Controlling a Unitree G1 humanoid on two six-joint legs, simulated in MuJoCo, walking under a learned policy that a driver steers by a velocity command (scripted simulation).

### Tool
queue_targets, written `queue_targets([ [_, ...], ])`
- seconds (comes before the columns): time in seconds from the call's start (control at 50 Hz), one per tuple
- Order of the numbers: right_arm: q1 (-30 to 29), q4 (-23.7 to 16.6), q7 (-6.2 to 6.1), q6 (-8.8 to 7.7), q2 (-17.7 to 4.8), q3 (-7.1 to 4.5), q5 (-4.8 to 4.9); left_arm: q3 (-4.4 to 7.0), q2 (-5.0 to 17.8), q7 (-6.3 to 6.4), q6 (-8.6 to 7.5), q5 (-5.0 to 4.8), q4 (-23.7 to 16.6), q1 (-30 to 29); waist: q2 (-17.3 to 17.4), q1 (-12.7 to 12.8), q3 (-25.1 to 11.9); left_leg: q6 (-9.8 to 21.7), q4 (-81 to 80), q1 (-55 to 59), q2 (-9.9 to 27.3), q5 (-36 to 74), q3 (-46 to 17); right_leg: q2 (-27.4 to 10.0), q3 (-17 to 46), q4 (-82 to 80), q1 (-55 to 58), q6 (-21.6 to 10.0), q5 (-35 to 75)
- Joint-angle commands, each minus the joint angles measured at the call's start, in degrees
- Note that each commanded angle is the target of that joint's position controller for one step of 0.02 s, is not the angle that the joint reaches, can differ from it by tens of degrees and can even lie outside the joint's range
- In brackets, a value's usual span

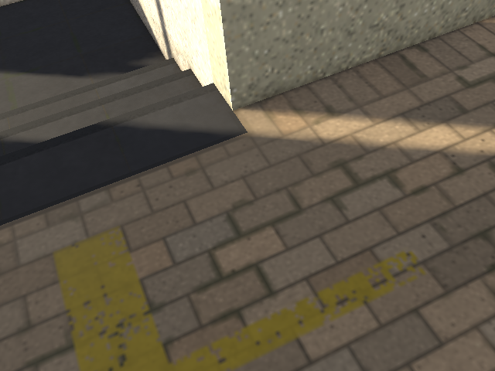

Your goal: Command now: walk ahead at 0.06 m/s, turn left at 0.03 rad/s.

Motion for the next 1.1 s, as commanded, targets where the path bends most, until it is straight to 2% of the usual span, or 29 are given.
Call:
queue_targets([
  [0.02,-0.2,-1.7,-0.33,0.45,-5.1,-1.13,1.0,1.28,7.4,0.05,-2.83,0.53,-1.2,1.1,-11.0,1.8,-8.1,-1.1,11.6,-9.0,0.0,-5.4,-7.8,-15.7,14.1,-12.7,13.5,-11.5,27.4],
  [0.04,0.3,-0.8,-0.75,0.92,-5.9,-1.55,0.87,1.22,7.1,0.24,-3.22,-0.07,-0.8,-0.7,-10.4,1.6,-6.9,-1.3,12.0,-8.7,-0.2,-2.6,-9.5,-15.6,12.2,-12.7,12.6,-10.4,29.3],
  [0.1,1.8,0.1,-1.25,1.32,-6.3,-2.27,1.63,1.73,8.3,1.55,-3.0,-0.35,0.0,-2.7,-9.8,0.5,-6.4,-2.1,15.1,-7.9,-2.2,1.2,-9.0,-15.1,7.2,-12.0,12.0,-10.4,34.7],
  [0.18,-0.7,-1.3,-1.46,2.19,-3.8,-1.88,1.85,2.22,8.1,2.75,-1.75,-0.83,1.1,-2.9,-8.6,2.3,-5.3,-2.6,11.6,-9.5,-1.2,2.0,-7.2,-16.7,5.8,-12.7,14.4,-11.3,28.4],
  [0.26,-1.2,-2.8,-0.68,2.71,-3.6,-1.82,1.7,2.91,8.9,2.74,-1.09,-0.69,2.0,-4.1,-9.2,2.4,-5.1,-1.6,6.8,-6.6,-0.9,2.5,-4.9,-18.3,4.4,-13.1,14.1,-11.7,27.1],
  [0.32,-0.5,-3.5,0.32,2.93,-4.0,-2.06,1.66,3.4,9.8,2.57,-0.84,-1.3,2.5,-5.0,-9.7,1.8,-5.3,0.1,2.4,-3.9,-1.4,3.1,-3.1,-19.2,3.2,-11.5,14.5,-10.8,27.8],
  [0.36,1.4,-3.3,1.08,3.07,-3.9,-2.31,1.66,3.63,10.3,2.59,-0.65,-2.13,2.8,-6.5,-9.9,0.0,-5.7,2.0,-4.7,0.4,-2.3,7.7,-1.4,-18.8,1.2,-8.5,13.5,-8.4,26.5],
  [0.38,3.4,-2.7,1.3,3.04,-4.1,-2.55,1.54,3.67,10.1,2.61,-0.49,-2.7,3.2,-6.7,-9.5,-1.2,-5.9,3.5,-11.0,4.5,-3.5,13.3,-0.4,-17.6,-0.7,-5.5,11.7,-6.1,23.7],
  [0.4,4.9,-2.4,0.95,2.91,-6.1,-3.31,1.15,3.58,8.8,2.34,-0.46,-2.74,4.7,-3.5,-5.4,-1.2,-6.1,5.9,-17.2,9.9,-3.5,22.4,-3.8,-14.5,-3.7,0.5,8.1,-1.9,15.7],
  [0.42,6.9,-2.9,-0.23,2.59,-13.0,-5.09,0.98,2.86,6.0,1.87,-0.71,-0.58,3.6,-3.6,10.0,-0.2,-6.7,11.3,-19.5,19.3,8.4,45.9,-21.0,-7.6,-9.1,16.2,-5.5,4.0,-2.5],
  [0.44,7.4,-3.7,0.0,1.51,-15.5,-5.09,-0.79,2.31,4.8,2.12,-0.97,-0.11,0.2,-10.1,14.9,-2.5,-7.7,23.4,-21.0,20.2,18.0,53.7,-35.9,1.3,-2.7,29.3,-17.3,6.9,-25.9],
  [0.46,6.9,-4.2,0.51,0.0,-13.8,-4.64,-1.27,3.02,7.0,2.17,-1.0,-1.05,0.3,-11.3,6.0,-3.2,-9.4,24.8,-22.4,19.8,17.1,47.6,-33.9,0.2,4.1,36.0,-19.0,6.5,-25.6],
  [0.48,4.0,-4.5,0.32,-1.11,-12.4,-4.27,-0.58,3.34,7.5,2.19,-1.03,-2.12,0.9,-10.8,4.2,-1.4,-7.4,21.7,-22.5,18.8,13.8,42.4,-29.0,-0.9,5.7,36.6,-20.0,5.6,-20.3],
  [0.5,1.0,-4.9,-0.1,-1.49,-11.0,-4.01,0.62,3.66,7.9,2.63,-1.02,-2.08,2.3,-9.2,1.9,0.0,-5.8,18.3,-22.3,17.9,10.8,38.3,-25.7,-1.8,6.2,34.6,-20.5,5.6,-15.3],
  [0.52,-0.8,-5.2,-0.63,-1.42,-9.0,-3.37,1.58,4.05,9.0,3.12,-0.98,-1.57,2.9,-8.7,2.3,0.7,-5.2,16.5,-22.4,17.2,9.5,37.5,-24.3,-2.2,6.7,32.8,-20.3,5.8,-11.8],
  [0.56,-0.1,-5.4,-1.31,-1.04,-8.2,-2.92,1.28,4.13,8.3,3.05,-1.36,-1.5,3.5,-7.2,3.5,1.2,-6.4,16.1,-22.6,16.1,7.6,39.3,-23.0,-0.9,6.6,32.8,-17.3,6.6,-7.1],
  [0.64,1.6,-5.2,-1.76,-0.57,-9.3,-3.14,1.19,3.87,6.9,3.09,-1.79,-1.95,3.5,-7.4,3.7,0.4,-6.1,16.0,-22.7,17.4,6.4,35.7,-24.1,0.2,7.1,24.3,-17.1,7.8,-4.4],
  [0.74,0.4,-5.7,-1.82,0.04,-10.6,-3.39,1.04,3.75,7.1,2.71,-2.4,-2.01,3.3,-8.2,5.4,-0.4,-4.2,15.8,-22.9,13.1,5.0,24.9,-27.9,1.0,8.3,14.5,-13.0,8.4,-3.4],
  [0.82,-0.9,-6.3,-1.51,0.58,-10.9,-3.39,0.9,3.68,7.6,1.91,-3.55,-2.19,3.1,-7.7,6.1,-0.7,-4.7,16.1,-20.8,11.5,4.5,27.6,-31.9,2.2,8.7,9.3,-8.4,7.9,-5.1],
  [0.88,-2.3,-7.1,-1.47,1.11,-10.8,-3.19,1.16,3.62,8.1,1.03,-4.48,-2.43,3.4,-5.5,6.5,0.2,-6.1,15.4,-17.8,12.2,4.0,35.2,-35.2,3.1,8.5,3.3,-4.0,6.9,-5.3],
  [0.92,-4.2,-8.0,-1.84,1.64,-10.2,-2.81,1.8,3.75,8.2,0.45,-4.95,-2.52,4.4,-1.5,6.2,2.9,-6.8,12.9,-14.9,11.0,1.7,35.9,-35.5,3.2,7.5,-7.9,3.0,5.7,2.5],
  [0.94,-3.8,-8.3,-2.13,1.84,-9.2,-2.43,1.95,4.13,9.6,0.4,-5.0,-2.24,5.0,0.3,4.5,3.5,-7.2,10.2,-12.3,7.8,-0.8,30.0,-34.0,0.2,8.9,-13.2,8.8,4.3,10.2],
  [0.96,-0.2,-8.3,-2.04,1.76,-5.9,-1.59,1.26,4.71,13.4,0.81,-4.57,-1.27,4.5,0.5,-7.0,0.9,-9.7,6.8,-1.1,1.4,-6.7,12.6,-26.4,-11.3,19.2,-13.9,16.1,0.1,20.2],
  [0.98,1.4,-9.3,-2.03,1.42,-6.8,-2.1,1.86,4.83,15.6,0.83,-4.09,0.61,4.4,-0.8,-18.7,-1.0,-6.9,3.7,8.9,-10.7,-15.0,-11.6,-18.2,-20.1,31.9,-14.3,16.6,-10.5,31.4],
  [1.0,3.3,-8.2,-1.83,1.09,-11.8,-3.45,1.16,4.01,12.5,0.9,-4.15,0.39,3.0,-2.3,-14.4,-1.0,-7.0,1.6,21.1,-12.1,-10.1,-11.7,-17.7,-23.7,32.0,-14.0,14.3,-14.5,30.7],
  [1.02,3.4,-7.2,-1.61,1.34,-13.6,-4.4,1.68,3.13,9.6,1.22,-4.09,-0.2,2.0,-4.7,-10.8,-1.3,-5.7,0.6,25.4,-12.0,-8.6,-7.3,-16.9,-20.1,25.4,-13.3,12.6,-12.7,27.8],
  [1.04,3.9,-6.2,-1.78,2.01,-12.1,-4.44,1.73,2.81,8.6,1.48,-3.83,-0.9,1.6,-6.4,-9.1,-1.7,-4.4,-0.5,27.0,-12.4,-7.9,-3.6,-15.8,-16.1,20.0,-13.0,12.0,-9.9,22.7],
  [1.06,3.4,-6.3,-1.82,2.56,-10.9,-4.21,1.55,2.54,8.1,1.77,-3.66,-1.65,1.6,-6.5,-9.3,-1.0,-3.2,-1.5,28.4,-14.1,-7.5,-0.6,-15.3,-14.6,17.4,-13.2,12.3,-9.0,20.9],
  [1.1,1.5,-7.6,-1.28,2.85,-8.3,-3.41,2.08,2.34,8.7,2.33,-3.1,-1.48,2.1,-4.8,-10.5,0.5,-2.2,-2.6,25.8,-14.3,-6.8,2.5,-12.2,-12.6,12.5,-14.1,12.2,-9.2,21.9],
])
